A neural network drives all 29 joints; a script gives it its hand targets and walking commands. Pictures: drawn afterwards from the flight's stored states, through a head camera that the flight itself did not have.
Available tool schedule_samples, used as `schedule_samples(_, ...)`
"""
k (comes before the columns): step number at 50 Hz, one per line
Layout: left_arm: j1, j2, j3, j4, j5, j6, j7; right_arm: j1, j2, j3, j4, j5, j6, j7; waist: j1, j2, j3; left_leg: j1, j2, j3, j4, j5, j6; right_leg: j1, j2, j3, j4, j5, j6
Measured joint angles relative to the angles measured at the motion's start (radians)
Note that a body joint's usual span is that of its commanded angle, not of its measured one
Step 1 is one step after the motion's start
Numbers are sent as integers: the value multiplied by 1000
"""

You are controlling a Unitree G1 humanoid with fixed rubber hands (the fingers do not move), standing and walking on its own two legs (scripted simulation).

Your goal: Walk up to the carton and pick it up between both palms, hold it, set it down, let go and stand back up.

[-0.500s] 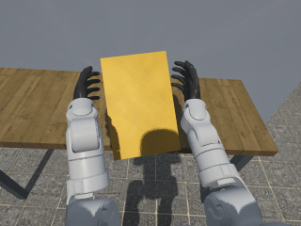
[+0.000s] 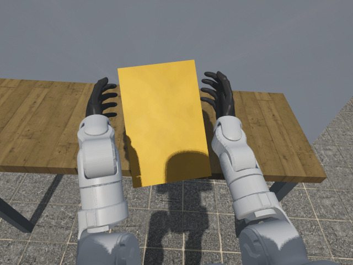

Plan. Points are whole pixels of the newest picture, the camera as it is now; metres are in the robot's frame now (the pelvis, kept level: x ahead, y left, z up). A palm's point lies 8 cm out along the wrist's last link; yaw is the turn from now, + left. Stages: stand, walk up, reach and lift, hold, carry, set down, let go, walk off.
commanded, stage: hold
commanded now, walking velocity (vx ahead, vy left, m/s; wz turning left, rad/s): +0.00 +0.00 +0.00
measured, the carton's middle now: (164, 124) +0.41 +0.00 +0.07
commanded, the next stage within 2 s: none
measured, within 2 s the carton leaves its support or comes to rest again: neither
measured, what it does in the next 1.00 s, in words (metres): stands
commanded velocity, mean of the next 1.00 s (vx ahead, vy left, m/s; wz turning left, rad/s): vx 0.00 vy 0.00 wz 0.00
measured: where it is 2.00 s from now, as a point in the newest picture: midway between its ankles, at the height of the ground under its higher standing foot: outside the picture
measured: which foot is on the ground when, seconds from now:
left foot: down 0.00-1.00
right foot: down 0.00-1.00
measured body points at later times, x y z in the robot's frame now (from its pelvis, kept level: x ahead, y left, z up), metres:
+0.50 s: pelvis +0.00 +0.00 +0.00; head -0.02 +0.03 +0.45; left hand +0.37 +0.13 +0.17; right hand +0.37 -0.13 +0.17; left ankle +0.03 +0.10 -0.75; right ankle +0.05 -0.08 -0.75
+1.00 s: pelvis +0.00 +0.00 +0.00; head -0.02 +0.03 +0.45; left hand +0.37 +0.13 +0.17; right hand +0.37 -0.13 +0.17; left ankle +0.03 +0.10 -0.75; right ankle +0.05 -0.08 -0.75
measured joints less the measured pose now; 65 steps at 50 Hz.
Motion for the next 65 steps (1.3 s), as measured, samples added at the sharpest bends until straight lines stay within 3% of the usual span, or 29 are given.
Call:
schedule_samples(27, 18, -8, -14, 11, 1, -8, 9, 11, -13, 14, 6, 23, 0, -18, -13, 1, -16, 15, -4, 3, -4, -1, 3, 10, -6, 0, 9, -8, 4)
schedule_samples(39, -32, -11, 12, 59, 11, -8, 13, -27, -7, -33, 53, -10, -3, 14, 6, 1, -20, 5, -7, 13, -16, 15, 4, -13, -9, 8, 20, -3, 2)
schedule_samples(47, -42, -4, 18, 80, 6, -22, 17, -35, 1, -43, 63, -20, -9, 11, -3, 4, -22, -11, -7, 8, -17, 18, 3, -25, -9, 2, 15, 0, 1)
schedule_samples(65, 2, -2, -1, 25, 13, -10, 8, -6, -7, 9, 29, 22, -3, -13, -9, -9, -26, 20, -3, 5, -7, -4, 2, 16, -5, -1, 5, -11, 4)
